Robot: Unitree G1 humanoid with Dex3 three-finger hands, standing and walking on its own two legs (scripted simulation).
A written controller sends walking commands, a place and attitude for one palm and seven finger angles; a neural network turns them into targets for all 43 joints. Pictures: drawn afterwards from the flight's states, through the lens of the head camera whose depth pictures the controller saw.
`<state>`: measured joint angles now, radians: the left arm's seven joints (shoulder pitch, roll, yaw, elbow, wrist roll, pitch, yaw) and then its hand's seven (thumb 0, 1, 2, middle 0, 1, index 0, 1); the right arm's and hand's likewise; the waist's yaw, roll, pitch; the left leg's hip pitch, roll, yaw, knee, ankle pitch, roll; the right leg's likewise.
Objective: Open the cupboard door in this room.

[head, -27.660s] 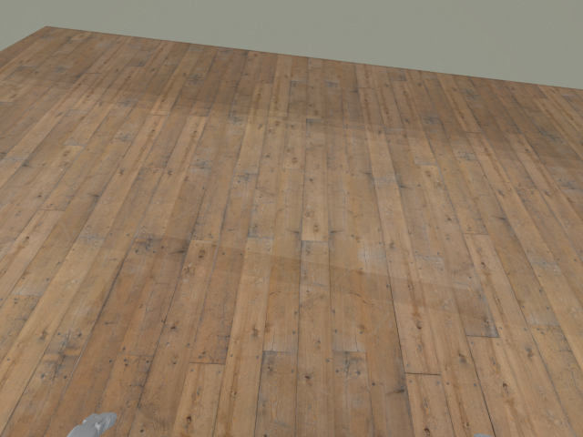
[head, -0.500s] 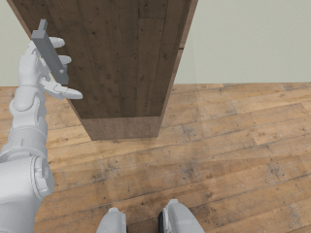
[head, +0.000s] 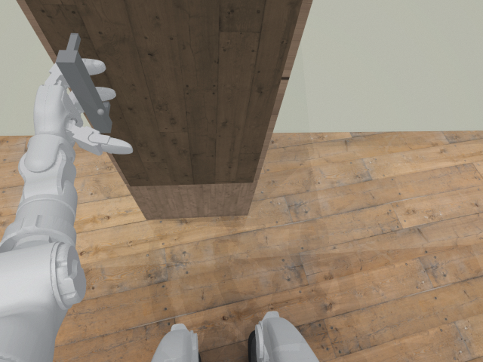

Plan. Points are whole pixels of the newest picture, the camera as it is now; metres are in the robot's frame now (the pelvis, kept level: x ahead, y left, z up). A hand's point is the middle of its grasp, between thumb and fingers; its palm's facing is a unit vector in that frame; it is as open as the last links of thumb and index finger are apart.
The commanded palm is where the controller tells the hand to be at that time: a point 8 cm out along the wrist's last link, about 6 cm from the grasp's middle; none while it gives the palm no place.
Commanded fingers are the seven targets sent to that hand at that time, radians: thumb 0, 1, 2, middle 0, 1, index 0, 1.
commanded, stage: close the thumb around the handle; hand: left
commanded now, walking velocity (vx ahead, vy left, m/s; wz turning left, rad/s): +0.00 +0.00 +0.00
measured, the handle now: (90, 87) +0.55 +0.22 +0.07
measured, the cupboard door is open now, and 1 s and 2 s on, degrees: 0 4 50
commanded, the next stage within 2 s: pull the door open along its arc in 0.62 s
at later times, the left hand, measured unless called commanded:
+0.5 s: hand (99, 113) +0.50 +0.20 +0.07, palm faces +0.00 -1.00 -0.02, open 6.3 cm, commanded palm +0.48 +0.24 +0.07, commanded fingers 0.00 0.90 0.90 -0.40 -1.35 -0.40 -1.35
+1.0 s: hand (100, 125) +0.47 +0.19 +0.07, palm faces +0.01 -1.00 -0.02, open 6.1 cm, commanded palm +0.42 +0.24 +0.07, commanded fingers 0.00 0.90 0.90 -0.40 -1.35 -0.40 -1.35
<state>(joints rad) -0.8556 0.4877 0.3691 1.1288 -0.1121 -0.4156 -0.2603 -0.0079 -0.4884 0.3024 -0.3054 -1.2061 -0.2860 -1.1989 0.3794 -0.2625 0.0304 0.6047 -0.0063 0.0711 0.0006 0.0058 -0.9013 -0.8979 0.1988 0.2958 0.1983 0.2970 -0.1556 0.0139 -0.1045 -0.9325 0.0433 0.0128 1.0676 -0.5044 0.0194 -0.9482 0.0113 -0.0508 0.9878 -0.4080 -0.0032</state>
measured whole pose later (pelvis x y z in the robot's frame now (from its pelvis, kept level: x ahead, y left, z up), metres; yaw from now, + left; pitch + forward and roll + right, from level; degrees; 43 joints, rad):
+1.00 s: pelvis +0.01 +0.00 +0.01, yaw -1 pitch +20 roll -2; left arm -0.67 0.43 0.37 0.97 -0.15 -0.41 -0.26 0.01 0.70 0.74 -0.35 -1.35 -0.33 -1.35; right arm 0.39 -0.25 0.02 0.58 0.01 0.09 0.01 0.01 -0.90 -0.90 0.20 0.30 0.20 0.30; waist -0.14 0.02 -0.12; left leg -0.86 0.05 0.03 1.02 -0.50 0.02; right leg -0.89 0.02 -0.03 0.95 -0.40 0.00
